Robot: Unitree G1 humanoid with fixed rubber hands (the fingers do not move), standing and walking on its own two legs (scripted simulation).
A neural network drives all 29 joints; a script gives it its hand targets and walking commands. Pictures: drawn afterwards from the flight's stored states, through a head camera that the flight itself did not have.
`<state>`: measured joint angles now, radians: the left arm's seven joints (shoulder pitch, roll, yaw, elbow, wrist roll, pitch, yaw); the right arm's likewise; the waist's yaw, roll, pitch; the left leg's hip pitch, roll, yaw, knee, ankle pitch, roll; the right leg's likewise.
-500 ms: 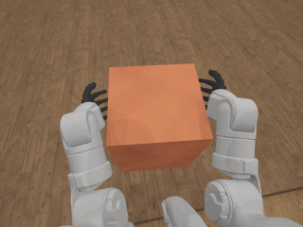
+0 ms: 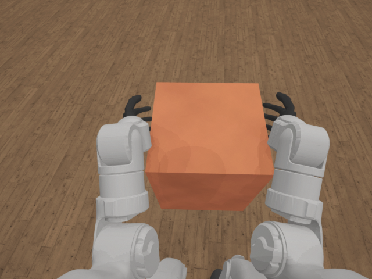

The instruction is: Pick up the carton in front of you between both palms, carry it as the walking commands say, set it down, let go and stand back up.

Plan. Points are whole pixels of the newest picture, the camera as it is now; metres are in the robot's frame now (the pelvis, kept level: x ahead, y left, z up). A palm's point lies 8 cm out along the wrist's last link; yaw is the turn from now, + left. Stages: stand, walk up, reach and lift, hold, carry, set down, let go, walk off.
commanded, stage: carry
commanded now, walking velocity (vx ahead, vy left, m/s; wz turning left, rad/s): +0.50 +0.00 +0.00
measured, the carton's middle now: (204, 153) +0.37 +0.03 +0.04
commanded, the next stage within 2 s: none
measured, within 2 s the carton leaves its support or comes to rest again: neither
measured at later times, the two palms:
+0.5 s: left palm (159, 18) +0.65 +0.17 +0.21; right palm (277, 20) +0.65 -0.11 +0.22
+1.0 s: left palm (187, 1) +0.87 +0.13 +0.16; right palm (278, 7) +0.87 -0.16 +0.16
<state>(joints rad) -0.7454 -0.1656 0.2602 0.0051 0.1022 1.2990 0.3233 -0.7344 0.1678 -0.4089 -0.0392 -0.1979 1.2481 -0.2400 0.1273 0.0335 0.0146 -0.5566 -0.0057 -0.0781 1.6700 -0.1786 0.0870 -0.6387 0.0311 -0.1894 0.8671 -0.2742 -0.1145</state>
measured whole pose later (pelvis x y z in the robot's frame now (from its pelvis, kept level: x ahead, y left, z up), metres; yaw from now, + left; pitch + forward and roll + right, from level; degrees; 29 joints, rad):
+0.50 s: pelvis +0.29 +0.04 +0.04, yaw -2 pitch +4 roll +0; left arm -0.78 -0.12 0.34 0.08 0.15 1.32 0.27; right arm -0.80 0.15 -0.35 0.14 -0.16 1.23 -0.29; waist -0.01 -0.01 -0.10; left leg -0.48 0.01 0.17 0.55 -0.14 0.09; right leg -0.31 -0.01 -0.04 1.03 -0.45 -0.01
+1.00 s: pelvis +0.57 -0.01 +0.06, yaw +0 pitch +5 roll +0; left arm -0.34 -0.18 0.10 -0.21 0.15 1.20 0.23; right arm -0.31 0.17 -0.15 -0.25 -0.14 1.18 -0.24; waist 0.00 0.02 -0.09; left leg -0.33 0.04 0.07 0.98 -0.45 0.00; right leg -0.37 -0.03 -0.21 0.44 -0.16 -0.07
